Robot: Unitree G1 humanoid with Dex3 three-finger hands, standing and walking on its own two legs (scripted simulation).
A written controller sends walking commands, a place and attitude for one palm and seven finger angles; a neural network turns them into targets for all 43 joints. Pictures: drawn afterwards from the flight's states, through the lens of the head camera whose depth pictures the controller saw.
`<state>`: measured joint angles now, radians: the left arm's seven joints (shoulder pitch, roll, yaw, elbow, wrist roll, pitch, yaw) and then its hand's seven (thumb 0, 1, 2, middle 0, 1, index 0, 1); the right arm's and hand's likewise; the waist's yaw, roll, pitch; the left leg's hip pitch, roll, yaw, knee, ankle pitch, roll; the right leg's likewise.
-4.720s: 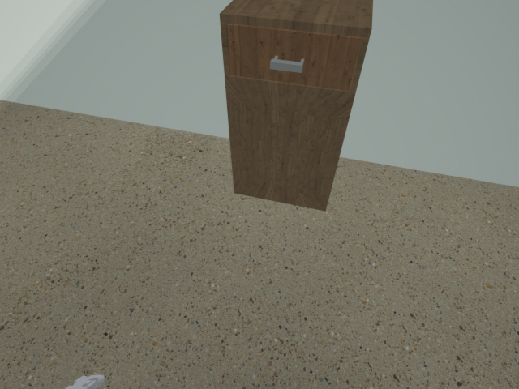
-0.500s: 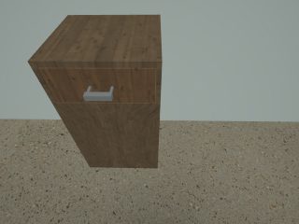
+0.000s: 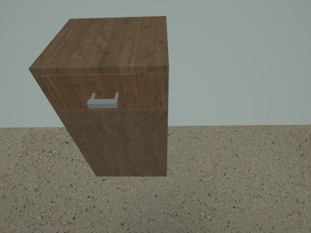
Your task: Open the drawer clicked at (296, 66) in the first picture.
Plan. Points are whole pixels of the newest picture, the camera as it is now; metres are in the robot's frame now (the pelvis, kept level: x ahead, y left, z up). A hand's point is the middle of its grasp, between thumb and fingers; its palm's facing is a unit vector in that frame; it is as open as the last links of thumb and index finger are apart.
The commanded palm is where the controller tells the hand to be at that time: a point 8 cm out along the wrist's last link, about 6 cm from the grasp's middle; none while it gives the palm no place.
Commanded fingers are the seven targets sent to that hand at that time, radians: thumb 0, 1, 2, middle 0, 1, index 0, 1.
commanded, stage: look again from close up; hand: left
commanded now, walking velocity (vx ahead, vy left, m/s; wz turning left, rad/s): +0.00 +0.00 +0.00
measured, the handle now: (104, 99) +0.57 +0.23 -0.01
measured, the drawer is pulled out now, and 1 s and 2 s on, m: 0.00 0.00 0.00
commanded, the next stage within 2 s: raise the hand with hooked fingers in 0.32 s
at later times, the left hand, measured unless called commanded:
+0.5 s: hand out of the picture +0.03 +0.17 -0.15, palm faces -0.06 -0.94 -0.32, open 7.3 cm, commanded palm +0.12 +0.20 -0.06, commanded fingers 0.00 0.78 0.85 -0.21 -0.38 -0.21 -0.38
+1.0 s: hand (82, 214) +0.18 +0.21 -0.05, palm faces +0.03 -0.09 -1.00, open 9.5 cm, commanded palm +0.18 +0.21 +0.02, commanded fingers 0.00 0.20 0.60 -0.25 -0.75 -0.25 -0.75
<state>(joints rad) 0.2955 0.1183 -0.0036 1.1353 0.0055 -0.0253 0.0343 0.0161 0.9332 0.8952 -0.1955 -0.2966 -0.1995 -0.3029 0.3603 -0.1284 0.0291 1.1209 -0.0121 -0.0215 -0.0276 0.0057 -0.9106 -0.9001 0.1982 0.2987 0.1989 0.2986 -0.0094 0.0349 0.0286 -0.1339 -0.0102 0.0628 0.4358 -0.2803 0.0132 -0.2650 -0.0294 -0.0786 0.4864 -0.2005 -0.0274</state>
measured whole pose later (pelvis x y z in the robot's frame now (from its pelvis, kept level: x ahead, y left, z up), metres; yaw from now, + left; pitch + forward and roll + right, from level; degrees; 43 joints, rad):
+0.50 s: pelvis +0.01 -0.01 +0.00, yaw -2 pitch -1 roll +1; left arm 0.46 0.17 -0.08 0.69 0.09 0.08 0.11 0.06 0.96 0.89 -0.20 -0.30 -0.21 -0.31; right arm 0.36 -0.16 0.03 1.02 0.03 -0.10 -0.08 0.03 -0.93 -0.90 0.20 0.30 0.20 0.30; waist 0.04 0.03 0.04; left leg -0.12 0.01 0.08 0.46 -0.31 0.00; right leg -0.27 0.00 -0.06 0.51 -0.22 -0.04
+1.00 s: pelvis -0.01 -0.01 -0.04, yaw -1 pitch +7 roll +2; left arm 0.37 0.30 -0.15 0.05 1.13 0.05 0.50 0.00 0.41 0.69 -0.25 -0.61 -0.26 -0.61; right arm 0.00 -0.22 -0.02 0.50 -0.07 0.08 0.05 0.01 -0.91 -0.90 0.20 0.30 0.20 0.30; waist 0.13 -0.01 -0.08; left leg -0.48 0.01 0.08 0.80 -0.44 0.00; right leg -0.62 -0.02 -0.05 0.84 -0.35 -0.05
